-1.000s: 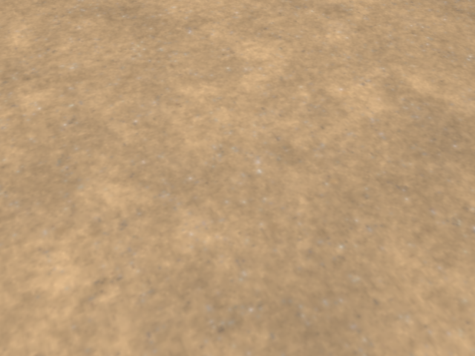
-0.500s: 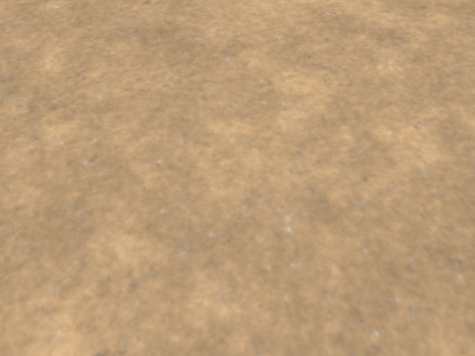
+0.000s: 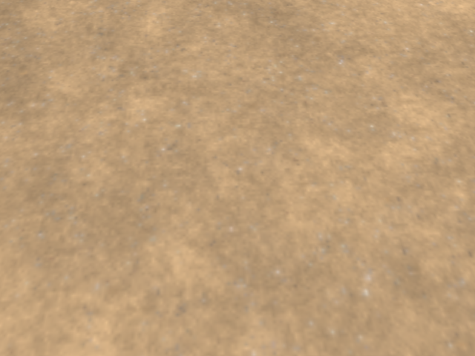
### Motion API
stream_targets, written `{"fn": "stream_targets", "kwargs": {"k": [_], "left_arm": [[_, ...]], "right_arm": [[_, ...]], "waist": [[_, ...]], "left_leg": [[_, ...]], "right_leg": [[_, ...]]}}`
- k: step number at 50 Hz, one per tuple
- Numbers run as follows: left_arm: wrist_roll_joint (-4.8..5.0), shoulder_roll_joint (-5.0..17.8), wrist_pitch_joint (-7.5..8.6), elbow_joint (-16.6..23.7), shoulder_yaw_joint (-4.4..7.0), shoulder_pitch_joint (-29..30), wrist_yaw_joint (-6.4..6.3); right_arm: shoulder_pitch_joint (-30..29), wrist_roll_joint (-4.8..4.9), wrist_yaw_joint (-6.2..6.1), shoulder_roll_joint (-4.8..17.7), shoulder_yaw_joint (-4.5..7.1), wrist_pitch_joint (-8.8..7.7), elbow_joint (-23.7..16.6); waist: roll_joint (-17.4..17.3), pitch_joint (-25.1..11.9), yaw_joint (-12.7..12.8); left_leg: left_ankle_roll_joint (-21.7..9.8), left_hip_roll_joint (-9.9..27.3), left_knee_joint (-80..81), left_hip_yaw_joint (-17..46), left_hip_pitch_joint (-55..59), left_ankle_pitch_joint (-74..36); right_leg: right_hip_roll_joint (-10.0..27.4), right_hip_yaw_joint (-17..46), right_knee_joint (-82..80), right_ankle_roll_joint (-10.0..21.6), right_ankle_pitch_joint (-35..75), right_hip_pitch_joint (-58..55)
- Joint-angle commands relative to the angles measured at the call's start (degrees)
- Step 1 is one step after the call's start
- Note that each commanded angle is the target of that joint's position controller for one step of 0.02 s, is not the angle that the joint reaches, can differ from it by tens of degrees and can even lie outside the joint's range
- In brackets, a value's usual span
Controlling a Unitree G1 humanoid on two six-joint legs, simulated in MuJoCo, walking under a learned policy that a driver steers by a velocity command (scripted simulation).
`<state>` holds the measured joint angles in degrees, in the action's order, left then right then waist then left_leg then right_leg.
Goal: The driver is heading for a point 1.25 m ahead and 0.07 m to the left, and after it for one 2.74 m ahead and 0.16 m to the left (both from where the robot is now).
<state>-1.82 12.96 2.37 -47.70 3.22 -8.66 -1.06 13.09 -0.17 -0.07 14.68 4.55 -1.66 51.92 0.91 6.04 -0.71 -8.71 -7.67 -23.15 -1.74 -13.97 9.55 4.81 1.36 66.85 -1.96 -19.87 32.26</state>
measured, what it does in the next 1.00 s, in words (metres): walks ahead, turning left: right foot, then left foot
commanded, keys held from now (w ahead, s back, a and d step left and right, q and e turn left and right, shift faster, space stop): q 0.40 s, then no key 0.60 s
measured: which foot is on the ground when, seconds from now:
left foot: down 0.00-0.38, up 0.40-0.78, down 0.80-1.00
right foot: up 0.00-0.36, down 0.38-1.00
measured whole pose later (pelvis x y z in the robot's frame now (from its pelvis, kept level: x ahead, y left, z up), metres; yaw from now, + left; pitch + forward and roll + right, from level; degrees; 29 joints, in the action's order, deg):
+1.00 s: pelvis +0.11 -0.04 +0.01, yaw +20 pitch -2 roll +0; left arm -0.8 14.5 -0.7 -49.9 0.4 -15.1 0.2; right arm 11.6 -0.7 -1.0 12.4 -1.1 0.2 50.5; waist 1.8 1.3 2.0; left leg -2.5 -3.4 -22.5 2.6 -6.5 14.1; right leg 0.5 -1.0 21.8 -0.1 -7.6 12.3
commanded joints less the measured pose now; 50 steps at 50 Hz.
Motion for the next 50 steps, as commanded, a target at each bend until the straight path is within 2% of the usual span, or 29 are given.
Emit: {"fn": "stream_targets", "kwargs": {"k": [1,6,13,16,17,18,19,20,21,22,23,24,25,26,28,30,33,35,36,38,39,40,41,42,43,44,46,48,50], "left_arm": [[-0.18,3.7,-1.82,1.4,0.73,-8.1,0.07],[0.25,5.6,-2.71,5.6,0.48,0.6,0.02],[1.22,7.3,-2.41,8.9,-0.17,5.9,-0.56],[1.74,8.1,-1.81,9.2,-0.28,3.8,-0.88],[1.84,8.4,-1.56,9.0,-0.26,1.7,-1.04],[1.44,8.5,-1.15,8.4,-0.18,-1.7,-1.33],[0.67,10.5,-0.52,7.9,0.32,-5.5,-1.91],[0.6,15.4,-0.65,9.0,0.95,-6.1,-2.54],[1.95,15.3,-1.87,9.0,0.84,-6.7,-1.85],[2.04,12.2,-2.39,9.6,0.22,-5.5,-1.43],[2.0,9.1,-2.53,10.0,-0.6,-2.9,-1.35],[1.29,8.1,-2.82,10.4,-1.0,-0.2,-1.33],[0.86,8.8,-2.68,10.3,-0.84,0.6,-1.45],[0.41,9.3,-2.51,10.2,-0.63,0.5,-1.3],[0.56,9.4,-1.91,9.5,-0.57,-1.0,-0.95],[0.72,9.7,-1.62,8.7,-0.51,-2.3,-0.75],[0.44,10.2,-1.98,7.8,-0.41,-2.9,-0.21],[0.17,11.1,-2.55,7.1,-0.06,-3.8,0.34],[0.18,11.5,-2.91,6.6,0.09,-4.3,0.54],[0.84,11.5,-3.65,6.0,0.05,-4.0,0.68],[0.8,10.9,-3.64,5.3,-0.07,-5.9,0.7],[0.91,8.4,-3.33,6.0,-0.65,-6.9,1.04],[1.73,5.4,-3.27,6.9,-1.6,-6.4,0.88],[1.25,6.5,-3.74,5.1,-1.47,-5.9,0.56],[1.32,6.6,-3.77,4.7,-1.41,-5.1,0.72],[1.15,6.7,-3.49,3.8,-1.42,-4.7,0.87],[0.62,7.8,-2.74,2.4,-1.28,-6.0,1.14],[1.04,7.9,-2.28,0.2,-1.37,-7.3,1.16],[1.14,7.0,-2.19,-1.3,-1.58,-7.2,1.01]], "right_arm": [[2.7,-0.12,-0.32,8.3,1.56,-0.91,-3.4],[6.6,-0.05,-0.99,8.8,1.59,0.69,-4.5],[8.3,-1.08,-1.42,10.2,2.14,2.28,-6.7],[5.8,-1.12,-1.27,11.0,2.41,2.82,-8.1],[3.8,-0.9,-1.17,11.2,2.45,2.9,-8.8],[0.9,-0.22,-1.04,11.3,2.4,2.81,-9.7],[-0.3,0.63,-0.93,9.8,1.93,2.41,-11.0],[4.7,0.57,-1.1,4.9,0.73,2.25,-12.1],[9.8,-0.51,-1.5,8.5,1.86,3.31,-11.2],[9.8,-1.75,-1.59,10.2,2.22,3.99,-9.4],[6.8,-1.85,-1.04,10.2,2.26,4.44,-8.8],[5.7,-1.21,-0.46,9.4,2.1,4.9,-9.0],[4.5,-0.84,0.15,8.7,1.79,5.26,-9.5],[4.8,-0.48,0.53,8.2,1.45,5.41,-9.2],[3.9,-0.21,0.78,7.8,1.05,5.55,-9.5],[2.3,-0.39,0.73,7.0,0.42,5.82,-9.7],[0.2,-0.5,0.65,5.6,-0.81,6.18,-9.5],[-0.9,-0.24,0.54,5.5,-1.38,6.09,-9.3],[-0.6,-0.16,0.44,5.6,-1.54,5.89,-9.0],[2.5,-0.44,0.18,4.7,-2.09,5.0,-7.2],[2.0,-0.88,-0.06,5.6,-2.24,4.31,-7.1],[1.3,-2.01,-0.45,8.4,-2.18,3.44,-7.7],[-3.1,-1.5,-0.61,11.0,-1.92,3.06,-8.2],[-6.1,-1.35,-0.5,7.4,-2.9,2.47,-8.3],[-7.2,-1.21,-0.52,5.5,-3.65,2.04,-8.0],[-6.3,-1.18,-0.76,5.5,-3.78,1.8,-6.9],[-3.8,-0.57,-1.23,6.1,-3.82,1.21,-5.3],[-1.8,-0.36,-1.18,5.6,-3.9,1.16,-3.9],[-1.0,-0.39,-1.27,5.4,-3.98,1.11,-2.6]], "waist": [[-2.4,-9.7,2.3],[-5.0,-10.1,-0.8],[-5.8,-7.7,-2.6],[-6.6,-7.1,-1.4],[-7.0,-7.0,0.0],[-6.6,-7.1,2.6],[-2.9,-9.6,4.1],[10.8,-13.5,1.0],[16.1,-18.2,-0.4],[7.2,-14.1,-1.1],[3.3,-10.0,-1.0],[3.5,-8.1,-1.9],[6.4,-7.2,-1.8],[7.7,-7.6,-1.5],[7.4,-9.2,-1.0],[7.3,-9.4,-0.3],[8.8,-9.0,0.8],[10.1,-8.6,1.8],[10.2,-8.4,1.8],[8.3,-7.9,-0.5],[5.8,-7.3,-0.3],[-1.9,-8.5,0.9],[-11.5,-5.5,3.3],[-9.5,-4.2,3.0],[-8.3,-3.3,3.7],[-8.5,-2.7,3.2],[-9.1,-3.6,2.8],[-5.5,-2.9,2.3],[-3.2,-2.3,2.1]], "left_leg": [[-5.9,14.6,2.8,11.0,6.4,-52.1],[-2.4,13.9,1.0,14.8,10.3,-46.2],[-4.2,16.1,-3.0,23.2,14.5,-43.8],[-3.0,15.3,-5.3,26.9,12.8,-41.0],[-1.5,13.9,-6.2,27.6,10.7,-37.9],[0.9,11.4,-8.8,27.2,7.3,-34.3],[3.9,8.2,-15.2,25.0,2.0,-26.0],[6.6,1.1,-29.2,14.6,-6.0,8.1],[7.6,-4.5,-38.1,8.7,-11.0,33.2],[8.3,-0.9,-45.4,9.8,-12.4,29.6],[8.9,0.3,-46.7,9.7,-12.3,24.8],[9.6,1.3,-45.8,9.5,-11.7,21.5],[10.3,1.7,-45.0,9.2,-11.6,18.8],[10.8,0.9,-45.4,8.5,-10.6,17.1],[11.3,0.4,-42.6,8.3,-9.9,16.1],[11.3,1.2,-36.7,8.0,-9.5,16.3],[10.5,3.1,-24.5,5.6,-4.7,17.7],[9.5,3.5,-17.3,3.3,-1.0,17.6],[9.0,3.7,-13.7,2.5,0.6,16.2],[7.4,4.1,0.0,1.0,8.0,6.4],[6.2,5.8,6.1,4.3,11.7,1.6],[4.6,14.9,10.4,15.4,14.4,4.4],[0.6,22.8,11.3,22.9,2.7,0.9],[-0.3,21.7,10.9,20.4,-3.9,4.9],[1.9,18.2,10.7,17.7,-4.7,8.6],[3.7,15.6,10.5,15.7,-4.3,10.5],[5.1,13.5,10.1,14.1,-2.4,8.6],[5.0,12.9,10.2,13.6,-0.8,8.6],[4.7,12.7,9.4,13.1,0.2,6.6]], "right_leg": [[-0.9,-1.5,-3.8,-1.3,4.0,0.0],[-1.3,-0.4,-10.6,-1.5,8.4,4.3],[-4.0,1.9,-19.4,0.2,3.6,3.5],[-5.7,2.7,-27.2,1.6,1.5,-3.6],[-6.3,2.5,-32.2,2.0,2.2,-8.4],[-6.7,2.2,-40.7,2.7,7.4,-15.9],[-1.0,6.5,-46.7,4.2,17.1,-25.9],[15.7,20.4,-45.7,8.7,41.6,-35.4],[21.7,31.9,-45.4,17.5,55.8,-34.3],[20.0,27.5,-46.0,18.4,50.4,-30.9],[15.3,20.3,-46.6,16.6,43.4,-26.5],[11.3,15.1,-47.9,14.2,36.3,-23.8],[8.9,11.9,-48.5,13.4,34.5,-22.5],[7.1,9.4,-48.4,13.1,35.6,-21.9],[7.1,8.0,-48.3,13.6,36.3,-23.1],[7.7,8.2,-48.8,14.2,32.1,-24.2],[7.4,8.3,-49.7,14.0,21.9,-22.7],[7.4,9.0,-49.8,14.0,17.7,-21.5],[7.4,9.5,-49.4,14.0,17.3,-21.0],[6.6,8.7,-46.8,11.8,17.6,-17.7],[6.0,8.4,-45.9,8.8,15.9,-14.5],[3.0,5.3,-40.4,5.5,10.5,-11.2],[-4.1,-0.9,-41.2,3.0,1.1,-13.6],[-2.7,0.3,-39.7,2.9,1.1,-21.9],[-3.2,0.4,-42.9,3.0,5.8,-23.4],[-2.8,0.6,-44.8,2.7,10.2,-24.8],[-1.1,1.6,-46.2,2.5,14.0,-25.8],[-0.6,2.1,-46.5,2.5,13.3,-24.2],[-0.4,2.4,-47.2,2.3,13.6,-23.4]]}}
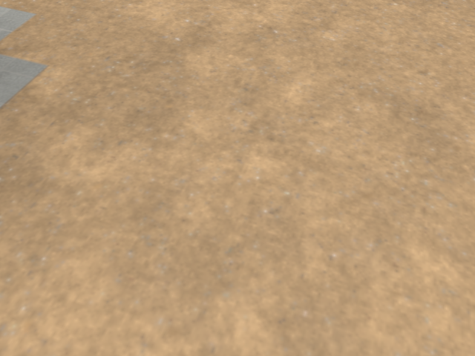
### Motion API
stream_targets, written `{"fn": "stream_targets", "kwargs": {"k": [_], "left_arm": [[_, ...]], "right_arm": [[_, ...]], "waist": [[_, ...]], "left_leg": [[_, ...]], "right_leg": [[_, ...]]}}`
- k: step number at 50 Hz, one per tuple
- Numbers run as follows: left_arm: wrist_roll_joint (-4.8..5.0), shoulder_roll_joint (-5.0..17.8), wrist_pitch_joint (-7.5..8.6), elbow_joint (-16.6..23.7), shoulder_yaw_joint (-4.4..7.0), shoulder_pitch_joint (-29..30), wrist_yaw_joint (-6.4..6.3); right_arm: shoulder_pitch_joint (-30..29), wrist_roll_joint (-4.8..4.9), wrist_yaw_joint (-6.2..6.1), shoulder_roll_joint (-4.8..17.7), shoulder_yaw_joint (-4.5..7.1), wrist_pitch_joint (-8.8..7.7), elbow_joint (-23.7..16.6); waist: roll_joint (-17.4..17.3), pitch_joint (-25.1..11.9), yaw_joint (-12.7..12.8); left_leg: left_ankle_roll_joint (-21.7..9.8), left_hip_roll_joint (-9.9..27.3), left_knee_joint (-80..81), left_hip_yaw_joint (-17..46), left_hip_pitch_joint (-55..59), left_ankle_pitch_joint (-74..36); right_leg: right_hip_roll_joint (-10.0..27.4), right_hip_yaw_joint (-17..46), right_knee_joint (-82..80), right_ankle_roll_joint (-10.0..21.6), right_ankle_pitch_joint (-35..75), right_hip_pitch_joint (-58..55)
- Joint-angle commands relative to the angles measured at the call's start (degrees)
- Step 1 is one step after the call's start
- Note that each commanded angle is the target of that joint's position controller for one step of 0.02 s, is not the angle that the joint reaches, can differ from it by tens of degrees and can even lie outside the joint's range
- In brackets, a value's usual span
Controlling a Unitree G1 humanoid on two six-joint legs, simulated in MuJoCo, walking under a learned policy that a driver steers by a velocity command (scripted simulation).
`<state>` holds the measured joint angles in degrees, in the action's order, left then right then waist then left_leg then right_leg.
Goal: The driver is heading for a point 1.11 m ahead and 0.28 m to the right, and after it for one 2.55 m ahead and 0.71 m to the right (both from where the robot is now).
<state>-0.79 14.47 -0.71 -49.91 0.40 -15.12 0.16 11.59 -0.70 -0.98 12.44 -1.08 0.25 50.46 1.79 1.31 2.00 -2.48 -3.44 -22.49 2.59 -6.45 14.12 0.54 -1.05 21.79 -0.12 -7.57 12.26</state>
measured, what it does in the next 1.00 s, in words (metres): walks ahead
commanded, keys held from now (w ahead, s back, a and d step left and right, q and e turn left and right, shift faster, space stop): no key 0.26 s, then w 0.74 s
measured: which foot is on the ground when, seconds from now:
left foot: down 0.00-0.56, up 0.58-1.00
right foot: down 0.00-1.00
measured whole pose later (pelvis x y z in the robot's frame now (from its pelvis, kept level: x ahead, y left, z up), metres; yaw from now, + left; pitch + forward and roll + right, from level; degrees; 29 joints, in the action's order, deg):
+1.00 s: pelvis +0.29 -0.06 -0.02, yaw -1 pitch +1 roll +0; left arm -1.0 9.3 5.4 -63.1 0.1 -28.2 -0.6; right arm -0.6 -1.2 1.6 11.6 0.6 -2.4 51.2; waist -0.9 3.9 3.2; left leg -5.3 0.3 -34.4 -6.5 -32.7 4.6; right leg -3.8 -2.9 9.3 3.8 -21.0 -10.9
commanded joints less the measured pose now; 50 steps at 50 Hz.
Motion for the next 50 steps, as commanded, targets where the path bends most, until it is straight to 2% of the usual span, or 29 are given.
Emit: {"fn": "stream_targets", "kwargs": {"k": [1,7,13,14,16,18,19,21,23,25,26,27,28,29,30,31,32,33,35,37,41,45,48,50], "left_arm": [[0.1,5.2,0.92,0.3,1.15,-0.7,-0.31],[0.13,4.6,1.03,-3.8,0.93,-1.2,-0.77],[0.19,4.2,0.86,-7.3,0.75,-1.6,-1.25],[0.12,3.8,0.78,-7.9,0.65,-1.9,-1.26],[-0.3,4.3,0.44,-7.9,1.09,-1.2,-1.07],[-1.26,3.5,0.27,-6.4,1.08,2.2,-0.42],[-1.57,2.6,0.52,-5.5,0.9,3.6,-0.13],[-1.33,3.3,1.74,-3.6,1.25,6.3,0.25],[-0.86,4.0,3.2,-2.6,1.67,6.8,0.8],[-0.23,3.6,4.13,-2.4,1.96,5.6,1.13],[-0.05,2.8,4.29,-3.2,2.01,2.5,1.17],[0.08,2.3,4.37,-5.3,2.29,-3.5,1.03],[-0.04,4.5,4.64,-7.9,3.36,-10.6,0.43],[-0.92,10.8,5.04,-9.0,4.97,-18.9,-0.37],[-0.44,12.9,4.45,-11.0,5.34,-22.5,-0.08],[-0.45,8.8,4.07,-9.4,4.24,-15.9,0.03],[-0.39,6.3,4.38,-7.3,3.58,-10.0,0.36],[-0.36,5.4,4.8,-6.2,3.2,-6.7,0.46],[-0.17,3.7,5.73,-6.8,2.4,-6.8,0.27],[0.09,3.6,6.3,-8.7,2.08,-10.6,0.08],[0.06,2.9,6.42,-10.4,1.41,-14.3,-0.2],[-0.01,2.7,6.48,-11.2,0.98,-15.4,-0.65],[-0.16,3.7,6.61,-11.9,1.17,-14.9,-1.0],[-0.31,4.8,6.6,-11.6,1.48,-12.7,-1.3]], "right_arm": [[0.8,0.17,-0.4,7.7,1.67,-0.86,-0.6],[2.1,0.34,-0.59,7.2,1.58,-1.25,2.9],[3.5,0.39,-0.9,6.6,1.35,-1.36,6.1],[4.4,0.32,-0.92,6.5,1.31,-1.31,6.8],[6.1,0.23,-0.9,9.1,2.42,-0.7,7.6],[8.7,-0.03,-0.66,11.0,3.47,-0.2,8.0],[9.8,-0.06,-0.63,11.0,3.73,-0.29,8.4],[11.7,-0.72,-0.46,9.9,3.86,-1.29,9.0],[11.9,-0.74,-0.36,9.9,4.25,-2.45,9.3],[11.0,-0.44,-0.21,9.9,4.5,-3.2,9.4],[9.2,-0.09,-0.11,9.9,4.55,-3.35,9.1],[7.5,0.31,-0.01,9.7,4.51,-3.44,8.7],[7.0,0.09,0.2,8.3,4.0,-3.94,8.1],[5.1,0.38,0.75,4.1,2.71,-4.45,5.6],[4.8,-0.7,0.93,5.7,3.29,-4.46,4.4],[4.1,-1.45,1.11,7.3,3.79,-4.17,4.7],[4.5,-1.12,1.83,5.7,3.43,-4.35,5.4],[5.1,-0.85,2.32,4.6,3.26,-4.48,5.9],[5.2,-1.52,2.86,4.6,3.4,-3.87,6.2],[3.6,-1.46,3.04,4.6,3.56,-3.21,5.5],[-6.1,-1.2,3.13,3.4,3.09,-2.6,1.8],[-14.6,-0.54,3.11,1.7,2.06,-2.8,-1.5],[-14.6,-0.36,2.59,2.9,2.35,-3.03,-2.4],[-7.9,-0.49,1.82,4.9,3.31,-3.48,-0.8]], "waist": [[-3.6,2.3,-0.7],[-1.6,1.2,-0.9],[-1.5,0.8,-0.9],[-2.0,-0.4,-1.1],[-5.4,1.7,-1.9],[-8.9,8.0,-3.7],[-10.0,10.1,-4.3],[-9.6,11.0,-4.9],[-8.2,9.1,-4.4],[-8.2,6.9,-3.0],[-7.9,6.1,-0.7],[-6.5,4.7,2.3],[-2.1,1.6,5.0],[11.6,-2.2,8.2],[15.2,-1.5,6.7],[5.2,3.4,2.7],[1.4,5.9,0.4],[0.6,6.0,-1.3],[1.8,4.9,-2.3],[2.3,4.0,-2.4],[2.4,5.7,-1.0],[3.0,7.2,0.4],[3.4,6.3,-0.9],[3.9,2.2,-4.4]], "left_leg": [[-1.6,8.4,8.3,8.5,-6.7,0.7],[-1.9,7.9,7.3,7.3,-5.0,-4.2],[-1.9,7.7,6.6,6.4,-4.1,-7.9],[-2.2,7.3,7.5,6.5,-3.8,-2.3],[-4.7,7.3,9.2,9.3,-5.1,17.3],[-8.8,13.0,14.1,17.4,-5.3,31.5],[-10.8,16.3,16.0,21.0,-4.6,32.7],[-13.1,19.4,16.9,23.7,-0.4,24.9],[-12.8,18.8,15.1,20.3,4.8,14.7],[-11.2,16.8,12.7,15.5,3.6,6.2],[-9.9,15.3,10.5,12.4,-0.6,2.8],[-8.3,13.1,6.4,9.3,-7.0,0.6],[-6.4,9.7,-2.1,5.6,-14.3,-3.0],[-2.9,2.4,-21.7,-2.7,-24.0,3.3],[-2.7,-1.4,-34.4,-3.3,-32.3,16.9],[-3.9,3.5,-41.2,0.5,-34.1,13.2],[-4.2,5.8,-42.0,0.9,-33.3,7.0],[-3.8,7.3,-40.8,0.4,-31.5,2.9],[-2.4,8.2,-39.6,-1.6,-29.6,-1.0],[-1.4,7.9,-39.5,-3.6,-31.4,-2.7],[0.4,7.2,-32.7,-6.9,-35.0,-6.5],[-0.1,4.9,-17.5,-9.6,-29.8,-11.4],[-2.8,3.2,-11.7,-10.0,-24.3,-11.2],[-5.1,0.6,-10.7,-10.0,-16.5,-7.6]], "right_leg": [[4.0,4.9,-2.3,0.4,1.7,-3.4],[4.5,5.3,-2.6,0.6,3.3,-4.4],[4.8,5.4,-2.2,1.1,4.6,-5.2],[4.1,4.8,-1.8,1.2,0.6,-5.7],[0.2,1.2,4.1,2.1,-13.7,-1.3],[-2.0,-2.1,11.5,2.6,-18.5,9.6],[-1.0,-2.4,14.9,3.1,-16.9,13.6],[1.5,-0.5,20.3,4.0,-17.3,19.9],[2.5,-0.2,19.1,4.4,-17.1,21.5],[1.4,-1.9,14.0,4.5,-13.6,14.7],[0.2,-3.4,9.2,4.6,-10.2,7.1],[-2.0,-5.1,4.1,4.5,-6.3,-4.3],[-1.3,-1.8,1.9,4.8,-7.0,-17.1],[13.6,20.1,-8.6,8.4,-23.0,-25.4],[21.8,37.5,-14.4,12.4,-27.6,-24.8],[21.0,33.2,-13.3,12.4,-29.5,-19.0],[18.5,27.8,-13.7,11.5,-25.2,-13.8],[15.9,22.5,-14.6,10.5,-18.9,-11.3],[12.4,14.5,-14.9,9.3,-5.1,-10.9],[11.3,10.0,-13.6,9.3,9.4,-13.0],[9.6,5.1,-13.7,9.7,22.0,-12.9],[8.8,2.5,-14.2,9.4,27.3,-12.0],[10.8,2.0,-12.1,9.3,36.7,-15.3],[11.4,1.0,-3.5,8.5,50.9,-18.2]]}}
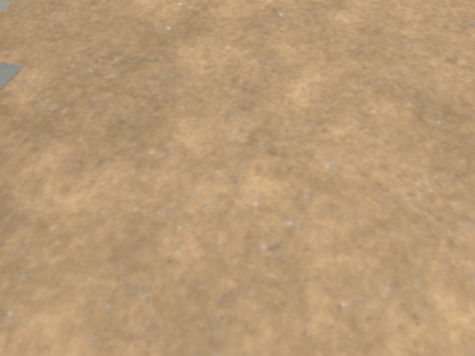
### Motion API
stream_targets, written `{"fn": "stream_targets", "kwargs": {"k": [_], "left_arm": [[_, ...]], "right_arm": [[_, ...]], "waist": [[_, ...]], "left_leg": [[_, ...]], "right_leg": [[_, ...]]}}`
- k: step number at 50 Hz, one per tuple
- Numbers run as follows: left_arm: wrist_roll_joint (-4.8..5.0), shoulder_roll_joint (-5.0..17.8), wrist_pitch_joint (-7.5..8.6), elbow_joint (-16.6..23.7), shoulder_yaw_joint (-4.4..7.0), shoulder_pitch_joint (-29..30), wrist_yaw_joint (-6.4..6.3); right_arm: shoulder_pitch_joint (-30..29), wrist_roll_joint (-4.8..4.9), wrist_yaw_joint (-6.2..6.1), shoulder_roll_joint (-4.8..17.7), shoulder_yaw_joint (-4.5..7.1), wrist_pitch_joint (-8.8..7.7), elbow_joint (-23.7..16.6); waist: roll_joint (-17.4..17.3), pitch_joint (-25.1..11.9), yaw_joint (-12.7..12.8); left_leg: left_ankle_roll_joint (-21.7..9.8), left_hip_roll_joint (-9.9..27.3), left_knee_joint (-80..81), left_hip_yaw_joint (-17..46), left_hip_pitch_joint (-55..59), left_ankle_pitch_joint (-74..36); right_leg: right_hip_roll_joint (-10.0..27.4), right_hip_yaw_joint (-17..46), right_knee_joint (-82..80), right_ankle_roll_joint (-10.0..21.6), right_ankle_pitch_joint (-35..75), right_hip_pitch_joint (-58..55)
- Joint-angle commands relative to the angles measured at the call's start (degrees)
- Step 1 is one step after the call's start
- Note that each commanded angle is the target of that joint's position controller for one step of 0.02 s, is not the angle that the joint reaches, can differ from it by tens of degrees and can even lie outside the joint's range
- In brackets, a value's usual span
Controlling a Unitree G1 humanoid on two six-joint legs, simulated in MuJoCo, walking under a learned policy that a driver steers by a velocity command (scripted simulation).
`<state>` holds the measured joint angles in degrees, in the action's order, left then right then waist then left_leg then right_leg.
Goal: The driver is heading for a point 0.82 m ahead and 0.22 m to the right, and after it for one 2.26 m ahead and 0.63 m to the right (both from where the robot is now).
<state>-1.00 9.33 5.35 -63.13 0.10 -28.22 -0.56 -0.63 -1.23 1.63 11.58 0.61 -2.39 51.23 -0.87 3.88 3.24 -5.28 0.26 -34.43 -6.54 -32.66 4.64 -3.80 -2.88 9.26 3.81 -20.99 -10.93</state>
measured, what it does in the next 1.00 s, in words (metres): walks ahead, turning right: left foot, then right foot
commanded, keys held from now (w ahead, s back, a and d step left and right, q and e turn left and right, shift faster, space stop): w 0.42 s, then w+e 0.58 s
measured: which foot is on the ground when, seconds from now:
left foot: up 0.00-0.04, down 0.06-0.62, up 0.64-1.00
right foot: down 0.00-0.04, up 0.06-0.60, down 0.62-1.00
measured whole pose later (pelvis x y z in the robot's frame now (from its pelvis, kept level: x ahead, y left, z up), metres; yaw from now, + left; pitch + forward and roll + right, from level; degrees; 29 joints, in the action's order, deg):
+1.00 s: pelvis +0.56 -0.04 +0.02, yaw -16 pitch +1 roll +0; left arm -0.3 12.8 3.3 -55.6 3.8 -24.3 0.1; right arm 1.6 -2.1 1.1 13.4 2.0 -2.2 46.3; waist -2.1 2.4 4.7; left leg 2.5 5.4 -43.2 2.3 -37.9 2.9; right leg -7.9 6.7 15.4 6.9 -13.6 2.4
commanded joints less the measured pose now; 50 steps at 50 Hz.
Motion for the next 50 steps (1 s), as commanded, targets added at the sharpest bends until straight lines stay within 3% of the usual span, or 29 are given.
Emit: {"fn": "stream_targets", "kwargs": {"k": [1,2,3,4,5,6,7,9,11,13,18,21,25,28,29,30,31,32,33,34,35,36,37,38,40,42,44,50], "left_arm": [[-0.33,10.4,0.21,1.8,1.97,1.3,-0.64],[-0.05,10.7,-0.15,2.0,2.07,2.2,-0.55],[0.23,8.4,-0.2,3.5,1.44,1.0,-0.22],[1.75,1.9,-0.51,3.7,0.65,-6.8,0.64],[0.43,8.4,-0.74,4.1,2.17,-0.9,0.39],[0.29,8.9,-0.38,6.3,2.53,4.9,0.63],[0.19,8.3,-0.09,6.7,2.55,7.2,0.75],[-0.95,6.0,-1.4,6.2,2.4,5.8,1.27],[-1.17,4.5,-2.52,6.3,2.32,5.8,1.83],[-1.29,4.9,-3.31,8.0,2.44,9.9,2.12],[-0.55,5.4,-3.31,12.7,2.24,23.0,2.43],[-0.2,4.6,-3.09,14.4,1.72,28.3,2.4],[-0.06,4.9,-2.62,16.1,1.58,32.1,2.3],[-0.32,6.0,-2.04,15.2,2.34,27.1,1.92],[-0.43,6.9,-1.75,13.5,2.97,21.6,1.61],[-0.75,7.9,-1.34,10.6,3.76,13.1,1.32],[-1.88,11.3,-1.13,8.3,5.1,4.1,0.9],[-2.34,17.9,-1.55,8.0,7.12,-0.9,0.55],[-0.07,16.2,-2.44,7.8,6.79,2.9,1.32],[0.63,14.8,-2.62,9.1,6.42,9.3,1.4],[0.46,11.5,-2.48,9.6,5.69,12.3,1.51],[0.49,9.9,-2.22,9.8,5.22,13.6,1.29],[0.77,8.5,-1.93,9.5,4.72,14.0,0.95],[0.85,8.6,-1.46,9.4,4.62,13.2,0.82],[1.01,10.5,-0.78,9.0,5.04,10.7,0.67],[1.04,11.8,-0.83,9.1,5.33,8.5,0.58],[1.01,11.4,-1.12,9.1,5.27,5.8,0.65],[0.45,12.1,-1.83,9.7,5.47,-0.3,0.16]], "right_arm": [[11.9,0.14,-1.25,7.0,2.42,-1.21,0.9],[20.8,-0.24,-1.78,8.2,3.27,-1.67,3.8],[29.3,-1.67,-2.41,12.7,4.64,-1.87,5.4],[28.9,-2.29,-2.06,16.2,5.44,-1.57,4.9],[23.9,0.41,-1.41,13.5,5.29,-1.13,4.6],[17.6,0.93,-1.3,10.0,4.3,-1.32,3.4],[15.0,0.64,-1.06,6.8,3.51,-1.92,3.3],[15.5,0.46,-1.48,3.4,2.33,-2.91,5.0],[18.7,0.57,-1.67,4.1,2.27,-3.91,6.5],[20.8,0.67,-1.74,5.9,2.53,-4.27,7.3],[26.1,0.81,-1.71,5.6,2.0,-3.89,8.1],[29.6,0.69,-1.97,5.6,1.8,-3.84,9.1],[31.7,-0.26,-2.71,5.8,1.8,-3.61,10.3],[29.4,-0.56,-3.49,6.9,2.14,-3.6,10.2],[28.7,-0.72,-3.59,7.5,2.35,-3.37,10.1],[27.7,-0.45,-3.58,8.1,2.5,-3.0,9.7],[26.5,0.02,-3.51,7.9,2.29,-3.09,8.1],[31.0,1.97,-2.31,3.4,1.57,-3.39,5.8],[26.9,0.53,-1.97,6.9,2.58,-3.76,5.1],[20.9,0.34,-1.66,7.2,2.75,-4.34,2.3],[18.5,0.35,-1.58,7.2,2.74,-4.89,1.6],[17.9,-0.01,-1.66,6.6,2.85,-4.51,1.3],[18.6,-0.84,-1.65,5.8,2.7,-3.5,0.8],[18.9,-1.31,-1.5,5.0,2.64,-2.47,0.5],[17.5,-1.63,-1.22,4.4,2.54,-1.06,-0.8],[12.3,-1.56,-1.06,4.7,2.55,-0.49,-3.2],[6.4,-1.3,-0.95,5.2,2.55,-0.3,-5.6],[-4.6,-0.63,-0.38,5.4,1.74,-0.62,-10.7]], "waist": [[6.5,-4.4,-8.6],[5.4,-8.6,-12.4],[-0.3,-14.9,-14.2],[-11.8,-20.0,-8.6],[-2.6,-15.5,-8.9],[-1.9,-6.5,-6.7],[0.8,-2.7,-5.2],[0.0,-1.2,-1.7],[-0.5,-1.3,-0.8],[-1.0,0.2,-0.9],[-1.3,2.2,-4.1],[-2.2,2.1,-6.0],[-2.8,2.6,-6.7],[-3.8,-0.1,-3.3],[-4.1,-3.1,-1.0],[-3.3,-7.3,2.6],[-1.5,-12.1,6.2],[11.9,-18.9,4.4],[6.0,-18.8,2.8],[4.4,-9.4,0.7],[0.4,-5.0,-0.8],[-0.8,-2.4,-2.7],[-0.1,-2.0,-4.6],[0.9,-2.6,-5.2],[1.7,-2.7,-5.4],[2.6,-1.4,-4.3],[3.4,-0.4,-2.2],[4.8,-1.1,2.1]], "left_leg": [[-3.5,-4.4,2.7,-0.5,16.4,3.3],[-4.7,-3.4,6.9,0.7,27.6,1.5],[-7.4,8.9,7.8,14.2,40.6,10.3],[-16.9,24.6,14.7,45.2,53.0,13.7],[-15.7,21.4,20.0,46.6,47.2,22.7],[-13.5,19.7,22.0,36.6,38.0,22.5],[-11.7,17.2,24.2,30.7,30.7,15.4],[-8.4,12.7,25.8,21.5,22.9,4.9],[-8.1,11.5,26.5,17.6,21.6,-1.5],[-8.0,10.6,28.2,14.8,21.7,-2.4],[-5.7,8.3,29.0,10.5,26.2,-10.4],[-4.8,8.3,27.8,9.1,30.5,-16.0],[-5.0,11.0,25.5,5.9,38.9,-22.3],[-3.7,12.4,16.6,2.4,41.9,-42.7],[-3.1,12.4,9.1,1.4,42.4,-48.9],[-2.1,11.4,-1.6,-0.2,39.8,-47.5],[-1.0,10.2,-16.0,-1.4,28.4,-33.7],[2.2,-0.9,-41.1,-2.8,5.0,4.2],[1.6,-3.0,-47.1,7.5,-3.6,22.2],[1.1,0.8,-45.4,9.4,-8.0,16.9],[1.4,2.9,-41.3,9.1,-6.3,12.8],[2.0,4.2,-37.4,9.1,-3.5,11.7],[3.1,5.1,-34.2,9.1,-0.1,11.5],[4.0,5.2,-32.0,8.8,1.8,11.6],[5.7,5.1,-28.5,7.5,1.5,10.7],[7.2,5.3,-23.4,6.6,-1.4,6.7],[8.0,5.2,-17.5,6.3,-4.3,2.1],[7.8,2.4,-5.7,6.6,-6.9,-3.3]], "right_leg": [[15.4,2.5,17.7,4.1,67.1,4.3],[13.9,1.3,29.3,3.4,60.9,8.8],[10.8,-0.5,46.5,2.9,40.0,19.9],[-1.0,0.2,68.5,1.0,-9.6,41.0],[1.8,6.9,71.2,2.4,-6.0,46.4],[4.8,6.4,68.3,2.7,0.2,48.1],[6.7,6.2,64.8,2.7,3.5,45.6],[8.7,6.1,59.5,1.5,5.1,39.1],[9.0,4.8,56.6,0.4,5.5,38.4],[10.0,3.5,53.1,-0.8,8.7,42.1],[10.1,0.3,39.0,-2.7,18.8,48.2],[8.4,-1.5,31.4,-2.4,21.9,47.4],[6.4,-2.5,25.6,0.2,19.4,47.7],[2.4,-4.2,23.2,3.9,12.6,39.5],[0.4,-4.9,22.2,5.3,10.6,33.9],[-1.0,-5.1,18.3,6.8,12.8,24.3],[5.6,3.5,17.9,9.8,11.2,10.3],[22.9,34.0,14.6,20.2,9.8,-7.5],[23.6,44.6,7.7,20.4,9.4,-7.2],[21.9,35.5,6.4,18.4,8.5,1.1],[19.9,30.0,4.5,16.2,13.5,8.6],[17.2,25.6,3.6,14.2,19.0,14.3],[14.6,21.8,3.0,12.7,22.8,18.6],[13.4,20.0,2.8,12.3,25.0,20.3],[11.8,18.0,2.3,12.5,27.9,22.0],[10.7,17.7,1.1,11.9,26.8,22.6],[10.0,18.4,0.8,10.6,26.8,21.0],[10.0,20.8,4.9,9.1,32.6,11.7]]}}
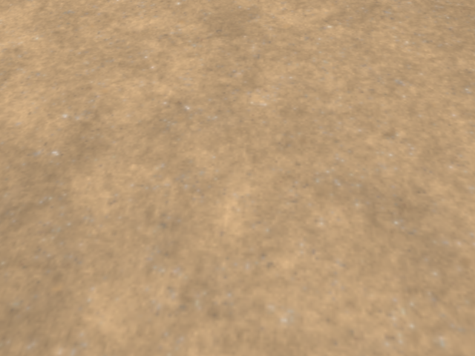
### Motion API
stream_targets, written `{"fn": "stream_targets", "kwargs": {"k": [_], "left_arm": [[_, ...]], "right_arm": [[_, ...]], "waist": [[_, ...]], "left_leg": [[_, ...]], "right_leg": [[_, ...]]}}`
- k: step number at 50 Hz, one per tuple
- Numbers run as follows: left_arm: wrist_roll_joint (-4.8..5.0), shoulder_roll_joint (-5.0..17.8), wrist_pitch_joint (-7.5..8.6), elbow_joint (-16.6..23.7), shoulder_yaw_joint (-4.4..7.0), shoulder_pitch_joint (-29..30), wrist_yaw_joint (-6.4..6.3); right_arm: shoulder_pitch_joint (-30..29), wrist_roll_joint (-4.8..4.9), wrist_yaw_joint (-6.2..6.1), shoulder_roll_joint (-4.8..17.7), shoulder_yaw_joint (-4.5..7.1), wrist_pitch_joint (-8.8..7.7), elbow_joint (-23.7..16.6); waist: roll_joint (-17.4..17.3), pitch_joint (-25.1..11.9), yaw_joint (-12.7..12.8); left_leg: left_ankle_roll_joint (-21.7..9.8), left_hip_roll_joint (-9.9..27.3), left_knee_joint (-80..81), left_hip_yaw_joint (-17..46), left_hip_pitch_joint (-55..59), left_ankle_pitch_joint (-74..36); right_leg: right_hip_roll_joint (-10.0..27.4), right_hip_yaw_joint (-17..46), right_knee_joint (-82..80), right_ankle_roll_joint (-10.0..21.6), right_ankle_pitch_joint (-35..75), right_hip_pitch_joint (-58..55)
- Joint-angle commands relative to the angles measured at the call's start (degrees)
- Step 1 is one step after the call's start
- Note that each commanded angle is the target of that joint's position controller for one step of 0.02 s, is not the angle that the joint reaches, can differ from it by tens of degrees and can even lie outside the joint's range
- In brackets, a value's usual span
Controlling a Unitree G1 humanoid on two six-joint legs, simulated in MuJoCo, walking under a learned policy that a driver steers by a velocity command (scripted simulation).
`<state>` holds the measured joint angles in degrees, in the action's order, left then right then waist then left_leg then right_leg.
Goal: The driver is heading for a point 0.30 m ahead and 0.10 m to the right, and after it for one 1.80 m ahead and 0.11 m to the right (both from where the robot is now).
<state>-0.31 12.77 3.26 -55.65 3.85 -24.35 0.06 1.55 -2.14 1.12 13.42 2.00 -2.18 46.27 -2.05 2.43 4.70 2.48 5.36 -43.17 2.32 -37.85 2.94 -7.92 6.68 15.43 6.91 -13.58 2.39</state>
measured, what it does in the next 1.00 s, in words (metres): walks ahead, turning right: left foot, then right foot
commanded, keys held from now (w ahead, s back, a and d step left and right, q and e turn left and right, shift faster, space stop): w+e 0.14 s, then e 0.36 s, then no key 0.50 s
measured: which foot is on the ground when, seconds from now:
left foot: up 0.00-0.14, down 0.16-0.64, up 0.66-0.96, down 0.98-1.00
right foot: down 0.00-0.16, up 0.18-0.62, down 0.64-1.00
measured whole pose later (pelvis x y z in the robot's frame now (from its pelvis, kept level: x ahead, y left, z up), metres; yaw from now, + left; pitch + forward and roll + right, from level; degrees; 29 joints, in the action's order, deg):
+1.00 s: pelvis +0.24 +0.02 -0.01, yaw -23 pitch -1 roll -1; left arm -1.0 11.9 -1.2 -46.7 0.8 -9.3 -0.6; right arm 14.8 -1.3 -1.3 13.0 1.7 2.6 48.6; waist -0.3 1.6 -0.5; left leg -0.7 0.9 -28.8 -0.6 -12.0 15.4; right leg -3.3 -1.1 26.9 3.0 -9.3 17.1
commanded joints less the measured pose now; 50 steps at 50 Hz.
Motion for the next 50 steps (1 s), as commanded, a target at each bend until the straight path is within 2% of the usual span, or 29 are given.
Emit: {"fn": "stream_targets", "kwargs": {"k": [1,4,6,7,8,9,10,11,12,13,15,17,21,25,29,30,31,32,33,34,35,36,38,41,43,45,48,49,50], "left_arm": [[-0.46,8.9,0.17,2.4,1.78,-4.7,-0.59],[-0.85,10.3,0.11,3.7,2.22,-3.1,-1.26],[-0.87,11.7,0.44,5.2,2.65,0.7,-1.09],[-0.42,11.7,0.89,5.6,2.65,1.8,-0.49],[0.53,8.1,1.37,7.5,1.76,1.5,-0.09],[2.83,2.9,0.78,8.8,0.86,-6.8,-0.62],[0.46,8.5,-0.33,7.2,1.55,-6.8,-1.41],[-0.39,9.0,-0.9,7.1,1.93,-2.7,-1.23],[-0.67,8.1,-1.3,7.6,1.91,0.1,-0.86],[-1.17,7.6,-1.98,8.1,2.04,1.5,-0.35],[-1.48,6.4,-3.65,8.7,1.96,1.4,0.71],[-1.19,6.1,-4.46,9.9,1.86,2.6,1.36],[-1.43,4.9,-5.33,13.4,0.88,9.2,2.38],[-1.33,4.4,-5.35,16.0,-0.09,14.1,3.22],[-1.52,5.6,-4.97,17.8,0.06,16.0,2.7],[-1.72,5.6,-4.45,17.6,0.09,14.8,2.47],[-2.27,6.1,-3.53,16.7,0.2,12.3,2.06],[-3.01,10.7,-2.69,16.8,1.18,9.6,1.29],[-1.78,15.3,-2.89,18.5,1.83,10.5,0.75],[0.36,11.6,-3.13,16.4,1.33,6.4,0.11],[0.06,9.8,-3.4,15.9,0.36,8.9,-0.44],[-0.48,7.5,-3.72,16.0,-0.44,12.7,-0.88],[-0.61,5.9,-3.81,16.4,-1.13,16.9,-1.47],[-0.84,6.2,-3.24,15.3,-1.25,16.3,-1.07],[-1.12,6.7,-3.2,14.3,-1.17,16.0,-0.85],[-1.37,6.9,-3.43,13.4,-1.11,15.8,-0.71],[-0.63,6.8,-3.98,12.3,-1.22,17.0,-0.86],[-0.54,5.4,-3.91,11.7,-1.59,15.8,-0.96],[-0.2,3.8,-3.88,11.4,-1.97,14.1,-0.85]], "right_arm": [[-8.2,0.44,0.17,3.8,0.21,-1.02,-6.5],[-7.3,0.83,0.08,5.3,0.28,-1.83,-7.8],[2.0,1.05,-0.63,7.6,1.17,-2.56,-5.4],[10.0,0.77,-1.33,9.3,1.92,-3.32,-3.4],[18.7,-0.75,-2.43,13.4,2.84,-3.88,-3.2],[18.0,-1.65,-2.52,18.1,3.83,-3.13,-4.0],[15.2,-0.27,-2.23,13.6,3.43,-2.24,-4.6],[11.7,0.38,-2.16,8.2,1.98,-2.23,-5.4],[10.1,0.48,-1.99,5.5,1.09,-2.35,-5.1],[10.5,0.56,-2.11,4.7,0.7,-2.51,-4.7],[11.4,1.02,-2.07,5.3,0.73,-2.95,-3.7],[11.8,1.19,-2.01,6.4,1.09,-3.24,-3.5],[11.6,1.15,-2.4,7.3,1.47,-2.21,-3.3],[12.0,1.26,-2.22,9.0,2.14,-1.35,-3.3],[15.2,1.37,-1.88,11.0,3.0,0.16,-2.3],[15.0,1.59,-2.05,11.0,3.06,0.76,-2.1],[16.5,1.5,-2.08,10.6,3.0,1.35,-1.5],[20.3,1.13,-1.92,8.0,2.27,1.69,-2.2],[21.3,1.71,-1.77,3.1,0.66,2.39,-4.9],[17.5,1.24,-2.17,6.5,1.46,3.92,-3.8],[15.5,1.87,-2.09,5.8,1.34,4.45,-4.5],[14.5,1.85,-2.21,5.6,1.27,4.47,-3.9],[16.7,0.71,-2.18,6.9,1.74,4.72,-2.1],[17.8,1.32,-1.92,4.8,1.32,5.17,-1.0],[16.3,1.35,-2.1,3.7,0.89,5.47,-1.0],[15.8,1.41,-2.35,4.0,0.91,5.58,-0.8],[18.4,1.19,-2.57,2.8,0.48,4.69,0.8],[18.3,0.47,-2.65,4.0,0.47,3.9,0.9],[16.9,-0.07,-2.75,6.8,0.64,2.99,0.1]], "waist": [[6.2,0.4,1.0],[7.1,0.1,-0.7],[7.1,-3.3,-5.2],[4.1,-7.8,-9.2],[-1.3,-15.9,-11.9],[-14.9,-22.4,-7.1],[-7.0,-18.8,-5.5],[-0.9,-10.9,-5.0],[1.3,-7.0,-4.5],[-1.2,-5.9,-4.1],[-5.3,-5.5,-3.0],[-5.4,-6.5,-2.3],[-5.6,-5.1,-2.7],[-6.0,-4.9,-4.1],[-6.2,-4.6,-5.9],[-5.2,-4.9,-5.2],[-1.5,-6.4,-4.0],[8.6,-10.8,-4.0],[18.7,-13.0,-4.4],[9.7,-14.7,-1.1],[11.0,-10.7,-2.6],[9.4,-6.4,-4.1],[10.4,-5.1,-6.2],[7.5,-7.2,-6.3],[8.7,-6.4,-5.4],[9.8,-5.7,-4.8],[7.1,-4.7,-6.9],[4.4,-4.1,-6.4],[-0.4,-3.3,-4.7]], "left_leg": [[-0.2,-3.2,4.7,-2.2,-1.5,-1.1],[-1.7,-4.5,10.9,-1.0,4.8,1.4],[-3.6,-7.0,14.8,-1.8,19.9,5.1],[-5.2,-5.6,18.3,-1.0,31.2,3.3],[-7.8,6.8,18.8,10.4,44.6,9.1],[-15.2,22.7,22.3,34.6,56.6,-1.3],[-16.3,21.6,22.1,37.0,50.8,-4.5],[-15.2,18.7,22.0,26.1,42.6,-12.7],[-13.9,15.5,22.4,16.8,37.2,-22.1],[-12.5,13.0,23.1,10.9,34.5,-26.9],[-11.7,10.5,24.3,4.4,30.8,-33.0],[-12.8,10.8,24.9,1.3,30.7,-35.8],[-13.0,10.4,26.3,-5.0,29.5,-31.2],[-11.8,9.9,24.8,-10.1,27.1,-25.4],[-11.2,11.8,19.3,-8.2,30.5,-22.2],[-10.3,11.2,15.7,-8.5,30.5,-19.6],[-8.3,9.2,9.6,-9.9,29.0,-14.2],[-5.1,5.9,-1.1,-12.6,22.8,1.2],[-2.1,-3.8,-12.0,-12.5,10.8,35.7],[-1.7,-2.7,-16.9,-4.4,12.4,35.6],[-1.7,-2.7,-17.9,-3.1,11.3,33.0],[-1.8,-1.9,-15.3,-2.1,11.2,29.4],[-1.7,-2.6,-12.5,-2.9,14.7,24.3],[-1.7,-3.7,-6.5,-3.1,18.9,23.2],[-1.9,-4.1,-0.7,-3.3,21.0,22.4],[-2.3,-4.8,3.8,-3.6,22.8,21.2],[-3.8,-5.3,18.7,-4.5,31.0,10.8],[-4.7,-1.9,22.9,0.1,33.8,8.6],[-6.2,4.7,27.0,7.9,32.1,12.5]], "right_leg": [[14.5,11.9,-0.3,6.0,26.5,-2.9],[15.6,14.2,3.2,4.4,29.6,-3.7],[14.0,13.8,10.5,1.9,37.5,0.4],[10.6,11.3,20.8,0.6,36.9,3.6],[6.8,7.6,36.2,-0.9,22.8,10.9],[-2.4,0.3,52.2,-2.9,-20.1,27.6],[3.0,-0.1,58.1,-2.7,-18.5,31.7],[4.9,-0.8,58.2,-3.3,-13.9,31.2],[6.5,-1.6,56.2,-4.1,-11.6,30.2],[7.8,-2.0,54.4,-4.8,-10.6,29.3],[7.6,-3.3,53.2,-5.9,-9.1,27.2],[7.1,-3.9,52.4,-6.5,-7.2,27.9],[8.8,-6.1,42.8,-7.1,-0.2,29.7],[8.9,-9.4,30.0,-6.0,4.7,21.9],[7.4,-9.7,21.1,-4.2,-2.2,18.7],[6.8,-9.7,16.0,-3.4,-0.7,15.9],[6.6,-8.5,8.6,-2.7,6.2,10.0],[16.9,3.1,6.1,-0.7,21.0,0.8],[32.6,20.9,5.0,10.0,42.0,-4.0],[30.6,16.4,6.3,13.1,42.5,-1.9],[27.8,12.4,4.9,12.5,38.1,1.5],[24.2,8.7,2.9,9.5,31.5,5.3],[19.8,3.9,2.1,6.3,30.9,8.2],[19.0,2.3,2.2,5.7,27.8,8.4],[18.7,3.0,1.5,5.4,19.4,9.4],[18.8,4.7,0.9,5.3,12.0,10.7],[17.3,5.4,1.7,1.9,0.3,15.5],[16.1,5.4,2.3,-0.9,-3.6,18.4],[12.7,2.5,4.7,-3.5,-5.6,19.3]]}}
